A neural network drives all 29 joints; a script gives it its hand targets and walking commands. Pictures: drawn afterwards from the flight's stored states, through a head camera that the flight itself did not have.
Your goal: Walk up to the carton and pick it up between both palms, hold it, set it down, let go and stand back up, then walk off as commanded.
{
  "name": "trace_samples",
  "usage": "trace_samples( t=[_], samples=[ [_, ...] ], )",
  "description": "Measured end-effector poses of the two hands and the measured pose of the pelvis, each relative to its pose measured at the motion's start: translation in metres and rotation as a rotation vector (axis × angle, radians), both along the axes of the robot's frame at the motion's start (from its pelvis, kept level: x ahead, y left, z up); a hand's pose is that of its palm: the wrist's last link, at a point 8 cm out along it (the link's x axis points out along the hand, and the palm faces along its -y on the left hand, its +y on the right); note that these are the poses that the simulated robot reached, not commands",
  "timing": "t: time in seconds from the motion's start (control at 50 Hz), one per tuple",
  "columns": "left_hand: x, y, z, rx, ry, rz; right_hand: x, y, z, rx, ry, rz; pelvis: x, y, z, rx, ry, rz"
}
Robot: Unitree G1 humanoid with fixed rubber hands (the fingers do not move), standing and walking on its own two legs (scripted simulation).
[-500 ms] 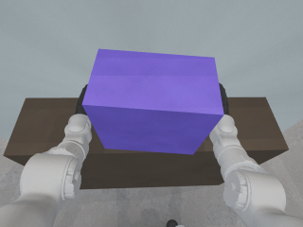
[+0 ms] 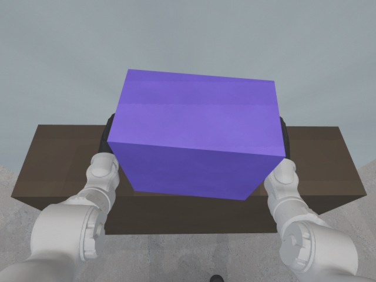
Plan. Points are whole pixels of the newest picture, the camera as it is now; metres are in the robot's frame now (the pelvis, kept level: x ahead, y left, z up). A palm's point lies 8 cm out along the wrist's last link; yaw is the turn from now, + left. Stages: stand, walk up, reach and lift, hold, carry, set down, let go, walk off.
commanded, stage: reach and lift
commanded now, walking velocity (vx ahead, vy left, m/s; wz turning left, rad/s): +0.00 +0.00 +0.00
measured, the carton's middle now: (194, 143) +0.42 -0.03 +0.01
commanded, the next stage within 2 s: none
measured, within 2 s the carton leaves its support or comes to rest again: leaves its support in 0.84 s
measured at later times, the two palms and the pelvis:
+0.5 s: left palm (109, 149) +0.41 +0.16 +0.01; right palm (278, 151) +0.39 -0.22 +0.02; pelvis -0.01 -0.01 +0.00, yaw +0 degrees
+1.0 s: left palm (107, 153) +0.39 +0.15 +0.03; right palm (289, 151) +0.37 -0.22 +0.05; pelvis -0.01 +0.00 +0.00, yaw +0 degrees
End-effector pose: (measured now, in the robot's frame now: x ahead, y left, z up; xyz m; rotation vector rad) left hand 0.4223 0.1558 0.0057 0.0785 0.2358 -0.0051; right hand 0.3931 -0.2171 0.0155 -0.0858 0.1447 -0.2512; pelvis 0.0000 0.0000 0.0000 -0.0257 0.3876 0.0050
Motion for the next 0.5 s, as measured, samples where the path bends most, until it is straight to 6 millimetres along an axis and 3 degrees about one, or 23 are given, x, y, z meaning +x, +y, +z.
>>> trace_samples(
  t=[0.5],
  samples=[
    [-0.007,0.0,0.001,0.006,-0.03,0.013,-0.004,0.0,0.0,0.005,-0.03,0.008,-0.013,-0.006,-0.002,0.003,0.05,0.004]
  ],
)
